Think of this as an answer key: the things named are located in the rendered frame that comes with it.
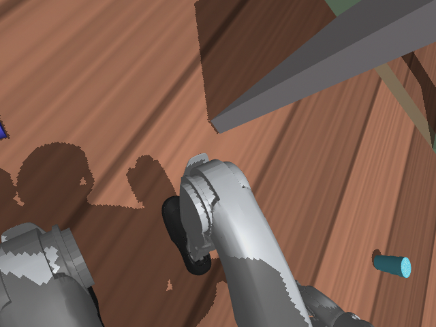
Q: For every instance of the right robot arm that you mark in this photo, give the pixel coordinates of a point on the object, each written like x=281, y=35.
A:
x=350, y=319

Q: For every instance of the left robot foot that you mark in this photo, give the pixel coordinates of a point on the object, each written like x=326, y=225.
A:
x=93, y=296

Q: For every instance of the right robot foot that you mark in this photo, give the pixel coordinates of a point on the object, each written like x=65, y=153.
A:
x=172, y=219

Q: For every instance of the right robot hand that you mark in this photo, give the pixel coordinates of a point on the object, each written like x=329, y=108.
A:
x=324, y=311

